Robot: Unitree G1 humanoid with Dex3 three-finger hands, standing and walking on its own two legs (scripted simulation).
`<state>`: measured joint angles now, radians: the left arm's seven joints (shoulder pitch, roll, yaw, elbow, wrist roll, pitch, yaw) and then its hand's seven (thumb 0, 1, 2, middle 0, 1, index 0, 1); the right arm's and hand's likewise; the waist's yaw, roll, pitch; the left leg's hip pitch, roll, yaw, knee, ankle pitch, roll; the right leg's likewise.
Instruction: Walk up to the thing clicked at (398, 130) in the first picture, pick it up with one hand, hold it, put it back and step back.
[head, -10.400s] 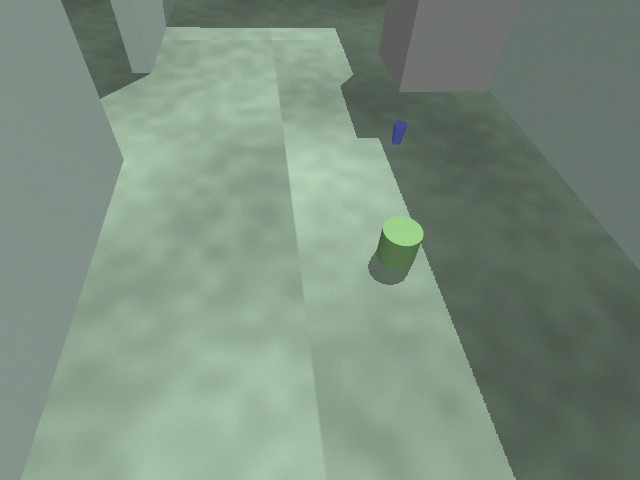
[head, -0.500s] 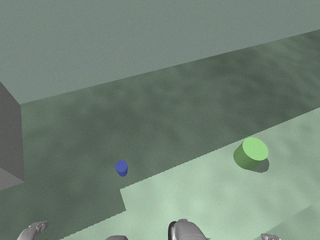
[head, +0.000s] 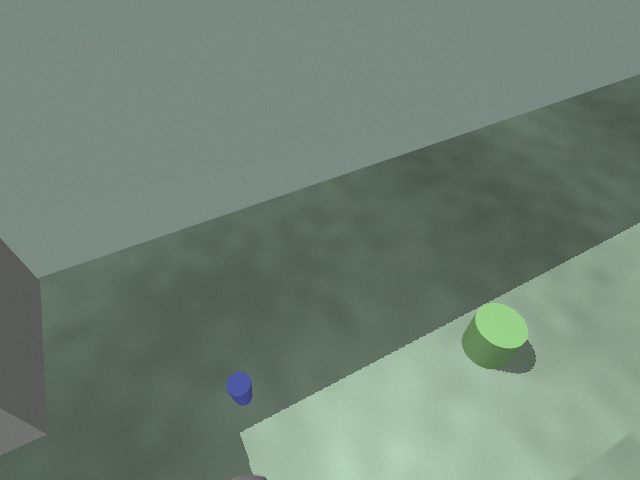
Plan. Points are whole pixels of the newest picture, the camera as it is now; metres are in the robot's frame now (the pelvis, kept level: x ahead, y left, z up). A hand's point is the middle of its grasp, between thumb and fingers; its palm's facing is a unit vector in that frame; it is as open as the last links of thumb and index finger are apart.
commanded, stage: walk up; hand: left
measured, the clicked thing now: (241, 391) +0.49 +0.22 -0.72
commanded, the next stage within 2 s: none
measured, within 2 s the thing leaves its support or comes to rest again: neither
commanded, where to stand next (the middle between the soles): +0.12 -0.03 m, yaw +2 degrees
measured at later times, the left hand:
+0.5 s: hand out of the picture +0.04 +0.26 -0.18, palm faces -0.01 -0.91 -0.41, open 7.3 cm
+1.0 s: hand out of the picture +0.02 +0.31 -0.16, palm faces +0.06 -0.92 -0.38, open 7.4 cm
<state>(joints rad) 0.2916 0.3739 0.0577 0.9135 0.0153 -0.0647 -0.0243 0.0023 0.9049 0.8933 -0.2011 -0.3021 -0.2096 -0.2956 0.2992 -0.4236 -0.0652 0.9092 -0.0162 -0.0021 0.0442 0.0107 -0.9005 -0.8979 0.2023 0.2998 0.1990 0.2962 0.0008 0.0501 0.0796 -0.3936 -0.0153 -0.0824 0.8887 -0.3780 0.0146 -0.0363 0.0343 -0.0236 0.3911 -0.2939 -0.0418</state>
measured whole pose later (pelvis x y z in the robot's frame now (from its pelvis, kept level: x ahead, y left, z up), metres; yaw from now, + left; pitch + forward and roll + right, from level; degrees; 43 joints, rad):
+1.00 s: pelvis +0.00 +0.02 -0.01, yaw +5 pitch -3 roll +1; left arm 0.33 0.43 0.06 0.88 0.01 0.00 -0.02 0.01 0.91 0.89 -0.20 -0.30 -0.21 -0.30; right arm 0.30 -0.39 -0.04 0.85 -0.01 -0.07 0.02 0.01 -0.90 -0.90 0.20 0.30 0.20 0.30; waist 0.01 -0.04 0.08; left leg -0.18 -0.01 0.00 0.54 -0.30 0.01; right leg -0.42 -0.03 0.05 1.00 -0.45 -0.03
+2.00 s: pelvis +0.05 -0.01 -0.02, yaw +3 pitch -4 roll -1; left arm 0.25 0.37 0.02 0.87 0.01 -0.08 -0.01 0.00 0.90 0.89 -0.20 -0.30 -0.21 -0.30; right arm 0.28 -0.43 -0.05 0.87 -0.01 0.00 0.03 0.01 -0.90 -0.90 0.20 0.30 0.20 0.30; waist 0.00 0.07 0.11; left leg -0.41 0.04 -0.03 1.01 -0.45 0.04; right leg -0.32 0.01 -0.01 0.61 -0.21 -0.01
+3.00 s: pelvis +0.07 +0.03 +0.00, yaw -1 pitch -2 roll +0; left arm 0.09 0.35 0.00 1.14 0.01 -0.03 -0.01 0.00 0.91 0.89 -0.20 -0.30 -0.21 -0.30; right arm 0.07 -0.35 0.00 1.15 0.00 -0.02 0.02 0.01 -0.90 -0.90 0.20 0.30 0.20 0.30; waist -0.02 0.00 0.05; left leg -0.20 0.03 0.05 0.36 -0.12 0.00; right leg -0.11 0.00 0.01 0.36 -0.21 0.01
